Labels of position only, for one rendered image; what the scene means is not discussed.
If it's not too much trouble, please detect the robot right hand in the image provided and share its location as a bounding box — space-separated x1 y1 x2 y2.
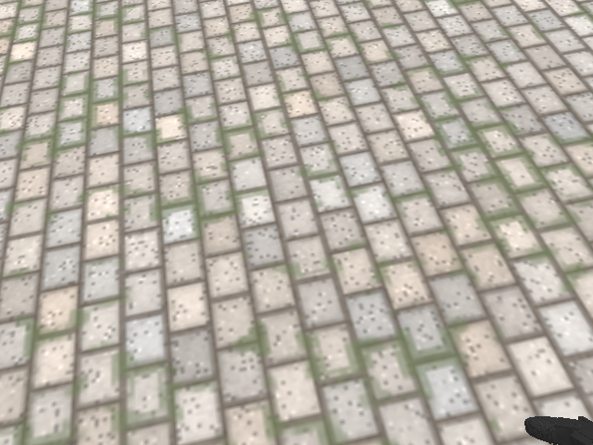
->
524 416 593 445

